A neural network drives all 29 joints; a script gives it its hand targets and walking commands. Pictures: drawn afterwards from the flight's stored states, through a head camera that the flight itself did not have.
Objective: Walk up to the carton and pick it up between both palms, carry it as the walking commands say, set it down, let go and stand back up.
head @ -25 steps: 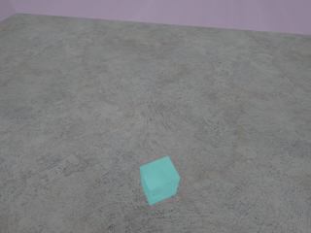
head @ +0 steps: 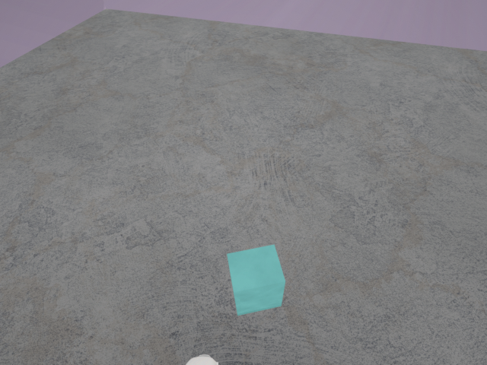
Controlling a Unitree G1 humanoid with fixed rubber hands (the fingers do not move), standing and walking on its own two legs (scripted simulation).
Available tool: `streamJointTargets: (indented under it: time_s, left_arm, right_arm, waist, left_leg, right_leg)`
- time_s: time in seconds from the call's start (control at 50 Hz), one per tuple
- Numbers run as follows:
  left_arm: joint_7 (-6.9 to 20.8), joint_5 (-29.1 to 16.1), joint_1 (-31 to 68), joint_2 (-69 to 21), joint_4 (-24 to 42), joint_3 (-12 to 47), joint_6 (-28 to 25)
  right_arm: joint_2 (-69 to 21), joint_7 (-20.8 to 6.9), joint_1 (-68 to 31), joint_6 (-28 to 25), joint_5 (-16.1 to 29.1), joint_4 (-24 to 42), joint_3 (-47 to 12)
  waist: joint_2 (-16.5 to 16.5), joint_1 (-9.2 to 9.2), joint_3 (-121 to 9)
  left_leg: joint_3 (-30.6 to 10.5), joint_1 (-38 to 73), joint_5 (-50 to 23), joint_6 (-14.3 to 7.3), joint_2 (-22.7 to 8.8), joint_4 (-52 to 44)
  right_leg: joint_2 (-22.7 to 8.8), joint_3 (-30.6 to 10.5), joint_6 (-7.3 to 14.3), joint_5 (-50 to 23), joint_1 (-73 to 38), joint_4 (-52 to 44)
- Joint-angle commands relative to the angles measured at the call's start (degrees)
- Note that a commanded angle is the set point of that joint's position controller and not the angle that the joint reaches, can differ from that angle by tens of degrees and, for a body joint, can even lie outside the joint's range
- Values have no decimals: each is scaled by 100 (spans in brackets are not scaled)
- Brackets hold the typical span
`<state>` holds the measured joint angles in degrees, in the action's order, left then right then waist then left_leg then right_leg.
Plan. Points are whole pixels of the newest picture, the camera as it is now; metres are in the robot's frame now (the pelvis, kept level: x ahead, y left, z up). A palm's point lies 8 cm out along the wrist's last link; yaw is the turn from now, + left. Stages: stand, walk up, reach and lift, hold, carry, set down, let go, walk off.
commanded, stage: walk up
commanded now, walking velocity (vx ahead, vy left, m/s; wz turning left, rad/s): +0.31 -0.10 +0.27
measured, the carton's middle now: (255, 281) +0.54 +0.00 -0.65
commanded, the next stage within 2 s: none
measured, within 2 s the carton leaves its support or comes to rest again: neither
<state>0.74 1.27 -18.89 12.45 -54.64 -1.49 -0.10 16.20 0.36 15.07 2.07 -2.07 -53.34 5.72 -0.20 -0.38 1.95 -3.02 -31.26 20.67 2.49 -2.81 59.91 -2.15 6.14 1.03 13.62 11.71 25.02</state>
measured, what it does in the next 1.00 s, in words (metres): walks ahead: left foot, then right foot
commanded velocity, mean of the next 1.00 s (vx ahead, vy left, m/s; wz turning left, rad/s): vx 0.11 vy -0.04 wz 0.08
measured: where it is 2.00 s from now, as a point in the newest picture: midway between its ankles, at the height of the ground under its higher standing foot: outside the picture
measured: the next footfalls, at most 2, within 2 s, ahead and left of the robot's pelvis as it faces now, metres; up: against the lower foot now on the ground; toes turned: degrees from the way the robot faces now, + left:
left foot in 0.46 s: +0.19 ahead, +0.08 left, +0.00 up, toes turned +12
right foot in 0.78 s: +0.35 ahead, -0.16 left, +0.00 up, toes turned +1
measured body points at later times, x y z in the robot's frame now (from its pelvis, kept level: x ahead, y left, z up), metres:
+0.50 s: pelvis +0.14 -0.01 -0.02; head +0.19 +0.00 +0.43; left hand -0.05 +0.17 -0.15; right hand +0.34 -0.21 -0.14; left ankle +0.15 +0.07 -0.75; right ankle +0.01 -0.11 -0.71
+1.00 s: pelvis +0.20 -0.04 -0.01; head +0.24 -0.07 +0.43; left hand +0.28 +0.24 -0.12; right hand +0.27 -0.31 -0.17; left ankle +0.15 +0.11 -0.66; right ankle +0.31 -0.16 -0.74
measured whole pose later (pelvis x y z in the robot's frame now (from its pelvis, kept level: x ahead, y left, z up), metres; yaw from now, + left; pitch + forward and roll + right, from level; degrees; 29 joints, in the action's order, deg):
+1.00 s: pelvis +0.20 -0.04 -0.01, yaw +8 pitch -1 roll +3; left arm -2.1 1.8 -7.3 12.2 -49.3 -3.2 1.8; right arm 16.3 0.4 13.0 5.6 -0.2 -54.1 5.2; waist -1.5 1.3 5.8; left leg 0.9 -27.9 27.4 5.0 0.0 65.1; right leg -7.6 3.4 -0.6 7.6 23.3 31.5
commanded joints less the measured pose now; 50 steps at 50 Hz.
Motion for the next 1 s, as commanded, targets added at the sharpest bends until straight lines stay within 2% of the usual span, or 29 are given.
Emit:
streamJointTargets:
  time_s: [0.0,0.04,0.12,0.24,0.36,0.38,0.4,0.42,0.44,0.46,0.48,0.52,0.54,0.58,0.6,0.62,0.64,0.68,0.72,0.74,0.76,0.78,0.8,0.82,0.84,0.86,0.88,0.94,0.98]
  left_arm:
    - [-68,-39,-91,482,128,-46,-325]
    - [-87,-41,-586,387,-57,-61,-427]
    - [-164,-1,-1400,336,-294,-122,-470]
    - [-240,25,-1922,320,-576,-189,-421]
    - [-259,26,-2082,400,-924,-268,-349]
    - [-263,6,-1943,426,-926,-266,-346]
    - [-261,-26,-1744,449,-920,-271,-346]
    - [-260,-55,-1512,416,-832,-239,-351]
    - [-239,-78,-1180,253,-635,-204,-365]
    - [-229,-45,-1197,89,-357,-185,-363]
    - [-242,-27,-929,216,-419,-255,-280]
    - [-176,15,-637,41,-415,-166,-200]
    - [-143,21,-688,-11,-414,-157,-151]
    - [-135,25,-806,-100,-489,-152,-13]
    - [-78,34,-781,-197,-431,-29,-4]
    - [-61,-29,-404,-236,-387,-45,5]
    - [-101,-84,-95,-77,-250,-82,35]
    - [-149,-117,187,40,-107,-147,57]
    - [-189,-119,227,123,-46,-107,4]
    - [-260,-107,-51,434,29,-146,-20]
    - [-310,-78,-366,897,-10,-261,-55]
    - [-318,-27,-747,1406,-2,-361,-82]
    - [-352,-40,-715,1534,92,-382,-36]
    - [-366,-57,-184,1250,241,-348,31]
    - [-360,-27,312,1100,448,-342,84]
    - [-366,-6,559,1065,596,-353,133]
    - [-367,6,737,1014,686,-372,166]
    - [-302,61,1007,844,775,-380,167]
    - [-264,107,1024,925,786,-405,184]
  right_arm:
    - [170,-217,416,-117,-17,61,56]
    - [68,-250,55,-90,28,160,1]
    - [-88,-236,-759,-73,83,347,-68]
    - [-315,-144,-1469,-127,147,568,-151]
    - [-446,-40,-1729,-258,172,518,-239]
    - [-433,-14,-1537,-286,173,452,-234]
    - [-351,28,-1003,-327,166,250,-199]
    - [-67,82,-144,-382,93,-86,-115]
    - [424,153,732,-438,-44,-360,58]
    - [1100,218,1112,-393,18,-366,220]
    - [951,196,1049,-378,111,-370,180]
    - [265,164,202,-449,120,-197,-104]
    - [37,169,10,-481,110,-170,-182]
    - [-205,169,-72,-581,105,-233,-301]
    - [-260,128,-268,-579,115,-265,-353]
    - [-352,138,-233,-557,80,-369,-347]
    - [-189,161,-127,-520,94,-492,-309]
    - [-97,178,206,-472,77,-640,-242]
    - [39,173,221,-383,89,-698,-179]
    - [322,155,155,-217,223,-681,-78]
    - [217,132,378,-138,255,-643,-102]
    - [26,168,586,-76,264,-480,-144]
    - [-61,249,910,45,237,-453,-195]
    - [-25,272,727,99,222,-412,-147]
    - [114,241,549,153,187,-285,-59]
    - [316,176,466,221,174,-186,32]
    - [381,96,538,295,169,-150,70]
    - [227,-10,533,380,174,-1,20]
    - [172,-56,373,421,198,149,-52]
  waist:
    - [551,178,527]
    - [650,-5,579]
    - [728,-360,738]
    - [854,-549,609]
    - [1006,-505,137]
    - [961,-341,-10]
    - [756,-49,-289]
    - [508,310,-785]
    - [-104,638,-1085]
    - [-1485,675,-1119]
    - [-698,518,-1012]
    - [-265,175,-240]
    - [-287,51,-47]
    - [-558,-172,171]
    - [-1060,-294,9]
    - [-1218,-159,67]
    - [-1372,-83,103]
    - [-1087,-3,-34]
    - [-918,-165,41]
    - [-1218,-309,47]
    - [-542,-333,-354]
    - [1082,-405,-739]
    - [1708,-336,-1130]
    - [1693,-224,-961]
    - [1374,-131,-791]
    - [1058,-75,-795]
    - [973,28,-792]
    - [1214,156,-580]
    - [1406,138,-429]
  left_leg:
    - [187,-499,-767,-50,-98,784]
    - [325,-617,-1119,-69,-98,450]
    - [480,-908,-1111,-85,-86,-348]
    - [710,-681,-635,-132,39,-1392]
    - [1116,185,-115,-345,247,-2304]
    - [1206,759,-153,-434,299,-2655]
    - [1280,1761,-556,-521,335,-3170]
    - [1041,3270,-1129,-649,100,-3427]
    - [-257,4479,-1598,-876,-1009,-3553]
    - [-2750,4896,-3101,-1661,-2846,-4042]
    - [-2470,4320,-3144,-1836,-2787,-4048]
    - [-1374,3085,-3259,-1597,-2081,-4198]
    - [-916,2674,-3457,-1430,-1807,-4271]
    - [-30,1992,-5170,-1158,-1396,-4242]
    - [572,1816,-4476,-927,-869,-4340]
    - [712,1801,-4588,-881,-572,-4453]
    - [694,2010,-5108,-902,-552,-4398]
    - [595,2324,-5281,-940,-736,-4186]
    - [680,2219,-4816,-759,-736,-3761]
    - [873,1871,-4404,-469,-323,-3042]
    - [928,1361,-2574,-225,-3,-2278]
    - [883,501,1557,5,381,-903]
    - [223,431,2256,97,324,256]
    - [129,370,2067,75,212,732]
    - [91,262,1674,149,120,949]
    - [65,180,1239,237,94,1183]
    - [84,263,919,304,100,1321]
    - [322,690,517,301,193,853]
    - [423,904,574,220,295,213]
  right_leg:
    - [-1318,-1489,225,1747,39,-2054]
    - [-1250,-1200,212,1095,-374,-2025]
    - [-1356,-983,360,211,-1121,-2013]
    - [-1358,-592,557,-1945,-1635,-1516]
    - [-1321,-526,600,-3683,-1825,-651]
    - [-1222,-369,539,-4010,-1595,-351]
    - [-1014,-134,429,-4117,-1203,283]
    - [-784,100,285,-3615,-385,1182]
    - [-440,227,58,-1162,1003,2342]
    - [219,113,-128,2156,2604,3868]
    - [-254,-495,-146,2188,2656,4566]
    - [-451,-598,-206,1244,2605,4512]
    - [-449,-603,-263,827,2343,4303]
    - [-127,-405,-386,424,1588,3728]
    - [-87,-301,-331,169,1033,2712]
    - [92,-167,-361,-1,694,2067]
    - [211,-63,-376,28,702,1882]
    - [168,-93,-293,-9,546,1473]
    - [-13,-91,-172,-709,257,703]
    - [-292,-139,-105,-1647,-218,107]
    - [-1065,-622,103,-4239,-985,334]
    - [-2558,-2087,576,-7196,-1541,360]
    - [-3024,-2503,1044,-7903,-1423,251]
    - [-2642,-1964,1148,-6854,-961,50]
    - [-2329,-1679,1075,-5587,-496,-52]
    - [-2194,-1574,1011,-4551,-222,-127]
    - [-2076,-1408,940,-3860,114,-180]
    - [-1703,-933,825,-1973,854,-449]
    - [-1633,-1018,781,-1205,1073,-620]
